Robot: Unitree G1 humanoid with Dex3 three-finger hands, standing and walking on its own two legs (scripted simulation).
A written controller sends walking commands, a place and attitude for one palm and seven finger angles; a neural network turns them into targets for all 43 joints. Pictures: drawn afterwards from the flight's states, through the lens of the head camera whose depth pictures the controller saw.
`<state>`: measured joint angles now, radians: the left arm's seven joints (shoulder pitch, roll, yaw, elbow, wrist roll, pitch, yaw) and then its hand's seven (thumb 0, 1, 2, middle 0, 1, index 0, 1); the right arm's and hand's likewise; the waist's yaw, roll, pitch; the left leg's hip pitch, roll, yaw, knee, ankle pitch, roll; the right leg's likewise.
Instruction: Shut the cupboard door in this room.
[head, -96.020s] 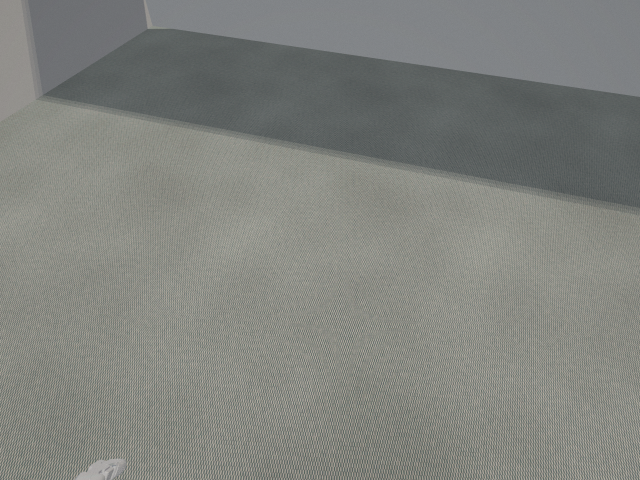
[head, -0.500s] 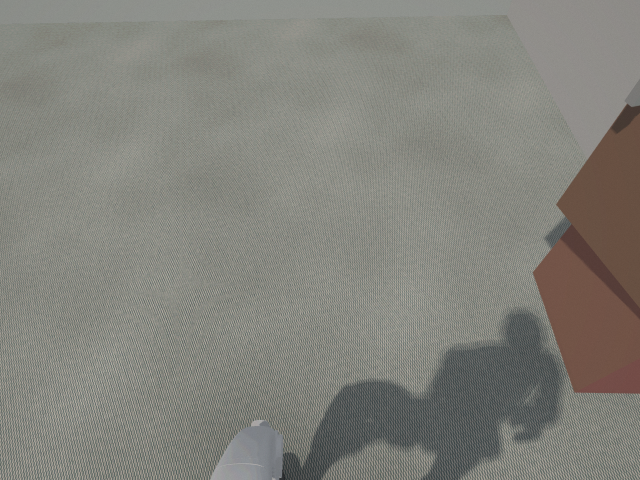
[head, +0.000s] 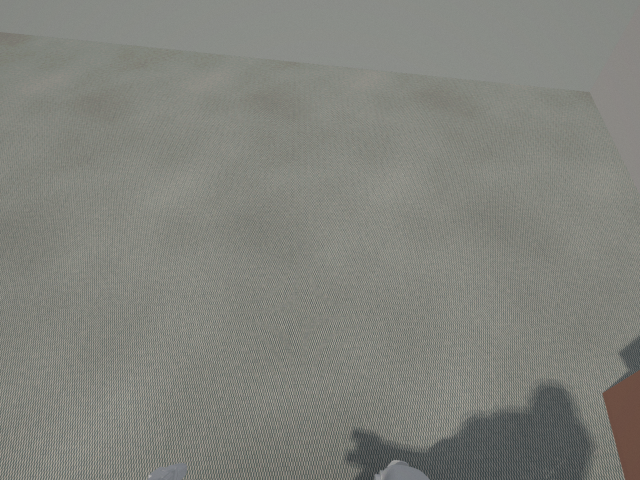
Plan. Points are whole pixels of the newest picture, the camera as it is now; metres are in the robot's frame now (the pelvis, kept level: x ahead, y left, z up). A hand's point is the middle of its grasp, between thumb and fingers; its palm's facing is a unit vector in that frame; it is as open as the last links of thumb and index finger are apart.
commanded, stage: walk to a spot facing it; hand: left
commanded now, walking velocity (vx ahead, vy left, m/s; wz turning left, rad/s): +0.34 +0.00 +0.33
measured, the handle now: out of the picture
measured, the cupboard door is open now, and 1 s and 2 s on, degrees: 15 15 15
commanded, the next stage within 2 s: turn to face it in 0.24 s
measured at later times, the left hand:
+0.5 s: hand out of the picture +0.14 +0.20 -0.20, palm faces +0.23 -0.96 -0.18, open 7.3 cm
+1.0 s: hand (183, 364) +0.33 +0.26 -0.18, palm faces -0.02 -0.98 -0.21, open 7.4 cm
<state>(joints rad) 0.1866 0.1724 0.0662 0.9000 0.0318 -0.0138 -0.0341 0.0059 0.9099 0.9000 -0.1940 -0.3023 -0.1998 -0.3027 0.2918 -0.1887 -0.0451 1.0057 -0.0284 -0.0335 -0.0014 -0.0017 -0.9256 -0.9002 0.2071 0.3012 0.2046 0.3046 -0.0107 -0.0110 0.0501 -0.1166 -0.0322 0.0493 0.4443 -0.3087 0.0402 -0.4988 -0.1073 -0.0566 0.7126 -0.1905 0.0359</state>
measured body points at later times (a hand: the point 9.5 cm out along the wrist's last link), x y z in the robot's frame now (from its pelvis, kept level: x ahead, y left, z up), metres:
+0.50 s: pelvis +0.20 +0.03 -0.02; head +0.23 +0.06 +0.43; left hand +0.13 +0.25 -0.19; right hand +0.33 -0.19 -0.15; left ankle +0.26 +0.14 -0.74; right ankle +0.13 -0.12 -0.71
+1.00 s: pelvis +0.27 +0.06 -0.01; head +0.32 +0.08 +0.44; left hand +0.33 +0.31 -0.17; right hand +0.35 -0.20 -0.13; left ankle +0.30 +0.16 -0.74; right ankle +0.26 -0.08 -0.74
